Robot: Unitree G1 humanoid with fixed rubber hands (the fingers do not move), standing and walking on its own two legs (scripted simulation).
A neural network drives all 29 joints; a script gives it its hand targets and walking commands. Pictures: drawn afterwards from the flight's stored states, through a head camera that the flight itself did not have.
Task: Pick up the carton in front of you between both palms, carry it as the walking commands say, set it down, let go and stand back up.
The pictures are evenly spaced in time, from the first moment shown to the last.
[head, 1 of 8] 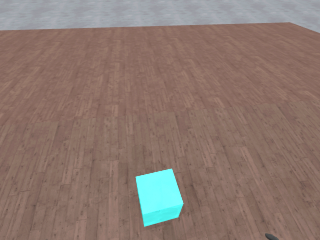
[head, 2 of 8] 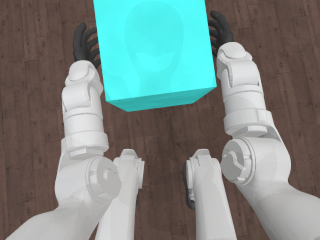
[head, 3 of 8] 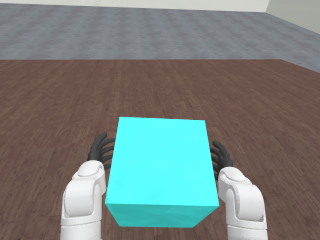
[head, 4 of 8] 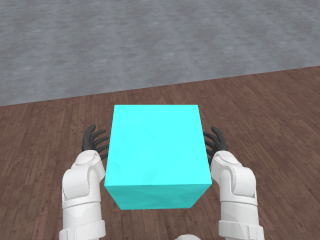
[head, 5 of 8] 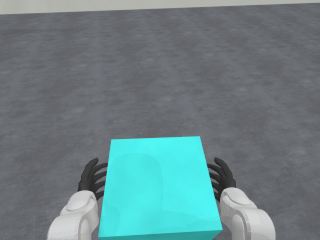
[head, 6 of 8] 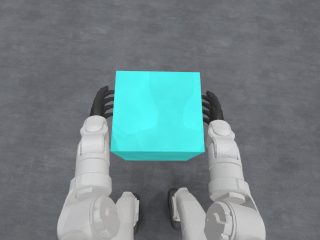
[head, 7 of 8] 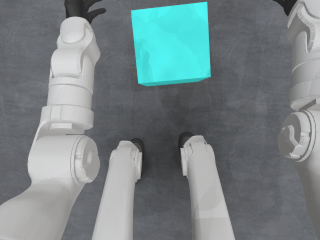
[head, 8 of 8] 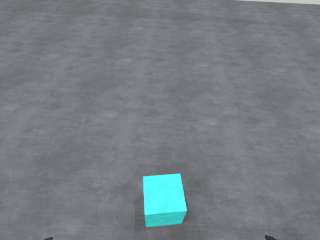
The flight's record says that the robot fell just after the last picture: no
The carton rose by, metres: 0.68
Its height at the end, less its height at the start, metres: -0.50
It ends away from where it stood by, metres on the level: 5.46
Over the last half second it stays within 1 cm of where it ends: yes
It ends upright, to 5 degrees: yes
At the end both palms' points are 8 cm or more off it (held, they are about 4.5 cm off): yes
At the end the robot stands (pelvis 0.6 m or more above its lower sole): yes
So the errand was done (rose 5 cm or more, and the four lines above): yes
